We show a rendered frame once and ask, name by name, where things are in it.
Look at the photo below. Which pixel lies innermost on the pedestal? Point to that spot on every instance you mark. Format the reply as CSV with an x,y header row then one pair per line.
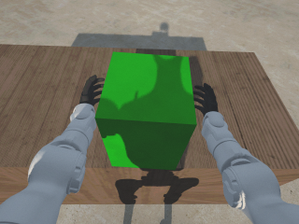
x,y
41,85

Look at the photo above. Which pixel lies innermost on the robot right forearm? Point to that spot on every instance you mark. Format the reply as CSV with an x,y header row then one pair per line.
x,y
222,145

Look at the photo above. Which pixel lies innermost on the robot left forearm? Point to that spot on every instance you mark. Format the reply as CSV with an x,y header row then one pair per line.
x,y
78,134

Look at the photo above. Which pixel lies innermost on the robot right hand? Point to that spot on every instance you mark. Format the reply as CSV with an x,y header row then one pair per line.
x,y
209,104

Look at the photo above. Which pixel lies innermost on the carton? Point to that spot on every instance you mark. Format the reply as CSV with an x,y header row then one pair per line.
x,y
146,113

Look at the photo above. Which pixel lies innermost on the robot left hand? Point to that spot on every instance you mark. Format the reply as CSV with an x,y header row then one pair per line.
x,y
88,92

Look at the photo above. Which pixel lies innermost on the right robot upper arm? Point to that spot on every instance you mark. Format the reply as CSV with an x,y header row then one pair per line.
x,y
253,189

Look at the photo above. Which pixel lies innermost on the left robot upper arm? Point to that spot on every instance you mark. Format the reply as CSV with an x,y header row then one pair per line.
x,y
58,171

